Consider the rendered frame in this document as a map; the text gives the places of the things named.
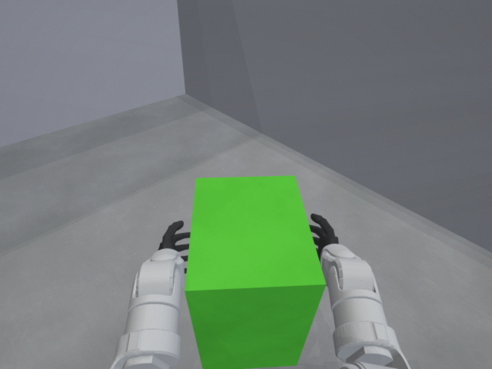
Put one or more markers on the robot left hand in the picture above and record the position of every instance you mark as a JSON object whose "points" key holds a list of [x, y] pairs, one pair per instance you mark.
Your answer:
{"points": [[170, 238]]}

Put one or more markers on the robot right forearm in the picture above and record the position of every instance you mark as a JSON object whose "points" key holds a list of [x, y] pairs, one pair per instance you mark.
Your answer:
{"points": [[361, 331]]}

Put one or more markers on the robot left forearm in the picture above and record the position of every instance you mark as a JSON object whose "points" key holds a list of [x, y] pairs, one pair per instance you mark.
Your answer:
{"points": [[151, 338]]}

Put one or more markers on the robot right hand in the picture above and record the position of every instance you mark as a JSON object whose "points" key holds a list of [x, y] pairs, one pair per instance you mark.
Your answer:
{"points": [[326, 233]]}

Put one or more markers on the carton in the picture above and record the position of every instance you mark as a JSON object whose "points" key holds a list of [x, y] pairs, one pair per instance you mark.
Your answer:
{"points": [[254, 280]]}

